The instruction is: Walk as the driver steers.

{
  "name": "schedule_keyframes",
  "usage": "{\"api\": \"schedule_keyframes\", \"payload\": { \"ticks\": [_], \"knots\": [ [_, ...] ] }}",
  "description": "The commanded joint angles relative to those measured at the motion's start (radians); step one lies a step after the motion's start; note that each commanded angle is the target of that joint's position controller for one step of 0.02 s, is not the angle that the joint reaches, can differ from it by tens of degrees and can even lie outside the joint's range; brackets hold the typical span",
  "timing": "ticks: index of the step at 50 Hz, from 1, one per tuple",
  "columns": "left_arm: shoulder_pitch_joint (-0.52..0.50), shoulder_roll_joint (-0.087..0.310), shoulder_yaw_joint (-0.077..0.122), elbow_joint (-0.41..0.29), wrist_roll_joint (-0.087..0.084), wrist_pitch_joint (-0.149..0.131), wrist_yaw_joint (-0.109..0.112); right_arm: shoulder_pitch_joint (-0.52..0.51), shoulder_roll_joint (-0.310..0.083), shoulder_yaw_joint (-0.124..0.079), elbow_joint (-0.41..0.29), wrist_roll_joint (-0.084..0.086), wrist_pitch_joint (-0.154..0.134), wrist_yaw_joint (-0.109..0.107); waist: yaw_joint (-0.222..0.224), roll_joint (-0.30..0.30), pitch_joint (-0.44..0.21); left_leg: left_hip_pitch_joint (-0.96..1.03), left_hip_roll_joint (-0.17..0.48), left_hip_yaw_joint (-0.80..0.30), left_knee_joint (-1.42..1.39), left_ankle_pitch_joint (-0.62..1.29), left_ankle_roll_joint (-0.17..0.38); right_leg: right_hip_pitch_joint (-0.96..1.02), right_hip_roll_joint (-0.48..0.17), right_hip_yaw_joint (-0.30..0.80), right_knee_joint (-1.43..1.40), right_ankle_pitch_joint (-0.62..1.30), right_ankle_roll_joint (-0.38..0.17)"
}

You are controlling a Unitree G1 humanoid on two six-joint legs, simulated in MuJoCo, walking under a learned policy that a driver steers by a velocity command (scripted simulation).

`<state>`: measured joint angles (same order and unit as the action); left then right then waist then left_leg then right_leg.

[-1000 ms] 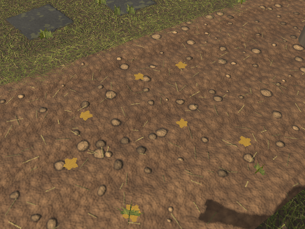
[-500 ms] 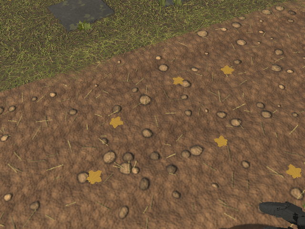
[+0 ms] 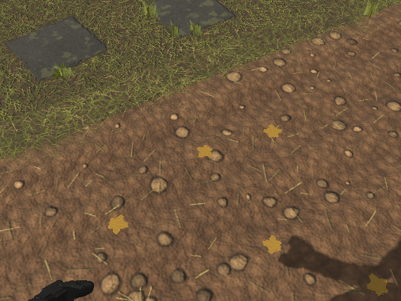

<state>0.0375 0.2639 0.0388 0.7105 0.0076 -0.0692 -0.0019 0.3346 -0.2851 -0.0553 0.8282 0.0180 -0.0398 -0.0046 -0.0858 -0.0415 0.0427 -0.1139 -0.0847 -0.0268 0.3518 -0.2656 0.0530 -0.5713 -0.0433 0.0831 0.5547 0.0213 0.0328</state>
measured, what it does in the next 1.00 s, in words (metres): steps on the spot, turning left: right foot, then left foot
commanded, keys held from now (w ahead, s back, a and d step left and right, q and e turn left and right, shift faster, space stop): q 0.94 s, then no key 0.06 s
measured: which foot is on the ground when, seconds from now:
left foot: down 0.00-0.06, up 0.08-0.44, down 0.46-0.96, up 0.98-1.00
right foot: up 0.00-0.04, down 0.06-0.46, up 0.48-0.94, down 0.96-1.00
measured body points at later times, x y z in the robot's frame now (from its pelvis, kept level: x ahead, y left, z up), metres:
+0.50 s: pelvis +0.06 +0.01 -0.02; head +0.08 +0.04 +0.43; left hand +0.13 +0.32 -0.13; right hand +0.27 -0.24 -0.10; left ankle +0.04 +0.10 -0.75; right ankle +0.16 -0.13 -0.73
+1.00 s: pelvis +0.08 -0.01 -0.01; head +0.11 +0.00 +0.44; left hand +0.05 +0.32 -0.10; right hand +0.38 -0.15 -0.09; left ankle +0.03 +0.10 -0.72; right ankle +0.15 -0.10 -0.74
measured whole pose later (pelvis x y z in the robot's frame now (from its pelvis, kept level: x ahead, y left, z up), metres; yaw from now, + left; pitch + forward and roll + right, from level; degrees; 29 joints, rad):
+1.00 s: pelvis +0.08 -0.01 -0.01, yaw +35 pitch +2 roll -1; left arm 0.11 0.29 0.08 0.76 0.01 -0.02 0.00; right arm 0.17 -0.33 -0.08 0.59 0.02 0.05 -0.03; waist -0.01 0.05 0.03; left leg -0.40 -0.12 -0.21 0.73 -0.43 0.01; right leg -0.27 0.04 0.05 0.49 -0.24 -0.01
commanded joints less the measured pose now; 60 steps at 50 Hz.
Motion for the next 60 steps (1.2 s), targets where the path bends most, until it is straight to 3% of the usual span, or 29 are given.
{"api": "schedule_keyframes", "payload": {
  "ticks": [1, 2, 3, 4, 5, 6, 7, 10, 15, 18, 22, 23, 24, 25, 26, 28, 29, 31, 36, 41, 46, 47, 48, 49, 50, 51, 53, 56, 60],
  "knots": [
    [0.045, 0.135, 0.045, -0.049, 0.004, -0.019, -0.003, -0.045, -0.169, -0.046, -0.072, 0.008, 0.009, -0.019, 0.082, 0.146, -0.095, 0.005, 0.242, -0.213, 0.094, 0.477, 0.101, 0.167, 0.036, -0.011, -0.098, -0.004, -0.029],
    [0.105, 0.153, 0.053, -0.031, 0.011, -0.026, 0.002, -0.06, -0.147, -0.04, -0.083, 0.007, 0.012, -0.021, 0.112, 0.126, -0.126, -0.024, 0.192, -0.201, 0.182, 0.434, 0.068, 0.282, 0.021, -0.024, -0.168, 0.105, -0.053],
    [0.185, 0.215, 0.066, -0.031, 0.03, -0.03, 0.012, -0.059, -0.093, -0.022, -0.116, -0.011, 0.008, -0.02, 0.129, 0.026, -0.242, -0.144, 0.113, -0.161, 0.383, 0.232, 0.021, 0.514, -0.137, 0.092, -0.117, 0.428, -0.118],
    [0.2, 0.239, 0.068, -0.044, 0.039, -0.011, 0.022, 0.111, -0.021, -0.002, -0.106, -0.019, 0.003, -0.016, 0.071, -0.214, -0.355, -0.42, -0.013, -0.073, 0.666, -0.427, -0.048, 0.798, -0.394, 0.325, -0.047, 0.759, -0.283],
    [0.214, 0.188, 0.06, -0.049, 0.016, 0.009, 0.016, 0.157, -0.111, -0.016, -0.093, 0.0, 0.008, -0.013, 0.092, -0.212, -0.44, -0.482, 0.027, -0.1, 0.819, -0.477, -0.071, 0.789, -0.434, 0.43, -0.092, 0.553, -0.34],
    [0.171, 0.14, 0.048, -0.061, 0.007, 0.02, 0.018, 0.081, -0.17, -0.038, -0.098, 0.013, 0.026, -0.018, 0.104, -0.117, -0.347, -0.534, 0.065, -0.089, 0.887, -0.399, -0.094, 0.712, -0.37, 0.349, -0.129, 0.34, -0.307],
    [0.119, 0.117, 0.039, -0.06, 0.005, 0.03, 0.022, 0.02, -0.168, -0.044, -0.111, 0.011, 0.048, -0.027, 0.096, -0.073, -0.266, -0.56, 0.094, -0.064, 0.892, -0.329, -0.113, 0.616, -0.315, 0.269, -0.164, 0.179, -0.272],
    [0.012, 0.125, 0.039, -0.057, 0.022, 0.045, 0.027, 0.012, -0.13, -0.048, -0.13, 0.003, 0.101, -0.041, 0.052, -0.119, -0.138, -0.431, 0.123, -0.016, 0.852, -0.197, -0.143, 0.317, -0.226, 0.093, -0.281, -0.044, -0.251],
    [-0.004, 0.146, 0.052, -0.034, 0.012, 0.046, 0.042, -0.053, -0.083, -0.033, -0.181, -0.009, 0.102, -0.029, 0.068, -0.099, -0.153, -0.336, 0.156, 0.018, 0.626, -0.112, -0.121, 0.311, -0.248, -0.024, -0.301, -0.032, -0.271],
    [0.005, 0.178, 0.063, -0.019, 0.004, 0.058, 0.04, -0.083, -0.099, -0.035, -0.203, -0.008, 0.102, -0.011, 0.08, -0.103, -0.16, -0.269, 0.155, 0.048, 0.509, -0.094, -0.093, 0.331, -0.276, -0.048, -0.296, -0.058, -0.267],
    [0.008, 0.186, 0.069, 0.008, -0.026, 0.074, 0.033, -0.022, -0.114, -0.051, -0.19, -0.011, 0.106, 0.007, 0.038, -0.083, -0.149, -0.111, 0.107, 0.105, 0.235, 0.01, -0.019, 0.315, -0.261, -0.11, -0.194, -0.163, -0.181],
    [0.049, 0.153, 0.064, 0.031, -0.03, 0.08, 0.031, 0.011, -0.14, -0.063, -0.179, -0.018, 0.107, 0.003, 0.035, -0.016, -0.123, -0.045, 0.107, 0.052, 0.13, 0.074, 0.021, 0.246, -0.215, -0.161, -0.087, -0.254, -0.11],
    [0.079, 0.09, 0.05, 0.027, -0.003, 0.085, 0.023, 0.024, -0.241, -0.088, -0.194, -0.019, 0.105, -0.016, 0.065, 0.265, -0.085, 0.043, 0.328, -0.28, -0.002, 0.296, 0.115, 0.034, -0.084, -0.28, 0.214, -0.472, 0.003],
    [0.006, 0.107, 0.056, -0.029, 0.014, 0.078, 0.031, -0.02, -0.322, -0.095, -0.238, -0.042, 0.092, -0.016, 0.052, 0.366, -0.057, -0.025, 0.484, -0.512, -0.05, 0.393, 0.291, -0.143, 0.044, -0.171, 0.426, -0.687, 0.047],
    [-0.064, 0.14, 0.066, -0.041, 0.007, 0.076, 0.038, -0.032, -0.281, -0.087, -0.241, -0.062, 0.067, -0.01, 0.018, 0.262, -0.084, -0.064, 0.446, -0.476, -0.077, 0.281, 0.293, -0.141, 0.033, -0.06, 0.547, -0.644, 0.027],
    [-0.007, 0.148, 0.079, -0.003, -0.002, 0.082, 0.051, -0.138, -0.217, -0.071, -0.251, -0.032, 0.044, -0.015, 0.082, 0.177, -0.079, -0.064, 0.34, -0.34, -0.053, 0.178, 0.17, -0.137, 0.006, -0.021, 0.561, -0.462, 0.007],
    [0.013, 0.154, 0.083, 0.009, 0.007, 0.084, 0.056, -0.165, -0.188, -0.059, -0.257, -0.017, 0.043, -0.019, 0.092, 0.185, -0.087, -0.067, 0.321, -0.309, -0.04, 0.235, 0.151, -0.122, 0.01, -0.024, 0.57, -0.416, 0.015],
    [0.033, 0.14, 0.082, 0.011, 0.002, 0.077, 0.05, -0.156, -0.163, -0.047, -0.265, -0.018, 0.046, -0.029, 0.101, 0.177, -0.128, -0.054, 0.29, -0.279, -0.019, 0.342, 0.152, -0.071, 0.031, -0.025, 0.592, -0.36, 0.029],
    [-0.013, 0.106, 0.064, -0.009, -0.01, 0.065, 0.039, -0.11, -0.189, -0.06, -0.272, -0.011, 0.058, -0.042, 0.067, 0.185, -0.132, 0.025, 0.271, -0.321, 0.012, 0.325, 0.161, -0.041, 0.053, -0.005, 0.339, -0.334, 0.053],
    [-0.004, 0.123, 0.063, -0.013, -0.02, 0.053, 0.018, -0.132, -0.207, -0.069, -0.294, -0.013, 0.073, -0.03, 0.058, 0.207, -0.127, -0.036, 0.265, -0.424, 0.03, 0.32, 0.182, 0.099, 0.081, 0.005, 0.173, -0.392, 0.044],
    [0.082, 0.133, 0.071, 0.002, -0.02, 0.034, -0.002, -0.197, -0.198, -0.068, -0.315, 0.013, 0.085, -0.027, 0.111, 0.197, -0.149, -0.047, 0.204, -0.485, 0.106, 0.37, 0.128, 0.29, 0.089, -0.011, -0.154, -0.24, 0.003],
    [0.116, 0.162, 0.081, 0.01, -0.013, 0.034, 0.0, -0.192, -0.177, -0.064, -0.319, 0.014, 0.086, -0.03, 0.114, 0.163, -0.162, -0.122, 0.163, -0.454, 0.149, 0.25, 0.083, 0.406, 0.021, 0.02, -0.216, -0.127, -0.025],
    [0.126, 0.225, 0.092, 0.001, 0.004, 0.041, 0.005, -0.138, -0.119, -0.048, -0.316, -0.003, 0.085, -0.029, 0.079, -0.036, -0.187, -0.249, 0.06, -0.314, 0.343, -0.055, 0.022, 0.519, -0.183, 0.194, -0.233, 0.012, -0.103],
    [0.113, 0.266, 0.096, 0.006, 0.032, 0.047, 0.004, -0.136, -0.148, -0.058, -0.341, 0.0, 0.075, -0.029, 0.058, -0.253, -0.117, -0.447, -0.073, -0.146, 0.52, -0.392, -0.038, 0.482, -0.337, 0.418, -0.254, 0.185, -0.288],
    [0.078, 0.212, 0.083, -0.021, 0.026, 0.041, 0.007, -0.114, -0.222, -0.08, -0.319, -0.019, 0.066, -0.029, 0.067, -0.165, -0.113, -0.457, -0.005, -0.165, 0.731, -0.386, -0.081, 0.444, -0.379, 0.421, -0.252, 0.183, -0.351],
    [0.031, 0.164, 0.069, -0.032, 0.014, 0.041, 0.014, -0.107, -0.238, -0.091, -0.293, -0.011, 0.068, -0.025, 0.052, -0.106, -0.098, -0.453, 0.003, -0.166, 0.806, -0.318, -0.096, 0.426, -0.311, 0.316, -0.234, 0.156, -0.311],
    [0.003, 0.14, 0.058, -0.034, -0.011, 0.045, 0.018, -0.1, -0.185, -0.081, -0.266, -0.014, 0.084, -0.03, 0.055, -0.077, -0.071, -0.48, 0.003, -0.163, 0.853, -0.226, -0.127, 0.441, -0.222, 0.202, -0.211, 0.133, -0.252],
    [0.05, 0.138, 0.052, -0.014, -0.007, 0.057, 0.024, -0.144, -0.112, -0.052, -0.28, -0.005, 0.083, -0.025, 0.082, -0.102, -0.085, -0.435, 0.015, -0.102, 0.72, -0.179, -0.148, 0.475, -0.172, 0.109, -0.205, 0.194, -0.253],
    [0.072, 0.173, 0.058, -0.002, -0.009, 0.074, 0.018, -0.194, -0.071, -0.025, -0.294, -0.01, 0.078, -0.017, 0.121, -0.166, -0.109, -0.245, 0.073, -0.002, 0.382, -0.184, -0.148, 0.461, -0.172, 0.081, -0.188, 0.194, -0.252]
  ]
}}
Velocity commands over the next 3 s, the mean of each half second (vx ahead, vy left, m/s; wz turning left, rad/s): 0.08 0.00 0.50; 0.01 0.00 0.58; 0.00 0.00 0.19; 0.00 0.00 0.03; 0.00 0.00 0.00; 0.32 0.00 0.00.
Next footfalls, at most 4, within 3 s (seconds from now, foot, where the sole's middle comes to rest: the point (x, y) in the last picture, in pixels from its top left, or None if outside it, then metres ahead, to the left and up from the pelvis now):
0.06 right None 0.20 -0.12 -0.78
0.46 left None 0.08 0.12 -0.78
0.96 right None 0.18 -0.08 -0.78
1.30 left None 0.01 0.13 -0.78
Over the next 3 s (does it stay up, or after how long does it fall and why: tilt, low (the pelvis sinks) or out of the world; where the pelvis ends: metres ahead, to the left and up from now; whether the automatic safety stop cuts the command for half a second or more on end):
stays up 0.19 0.08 0.00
